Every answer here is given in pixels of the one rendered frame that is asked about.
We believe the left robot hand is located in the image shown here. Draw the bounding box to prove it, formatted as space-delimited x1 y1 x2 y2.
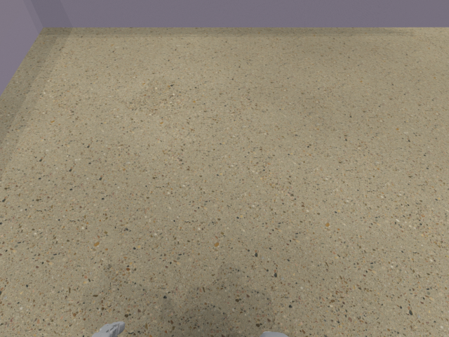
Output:
92 322 125 337

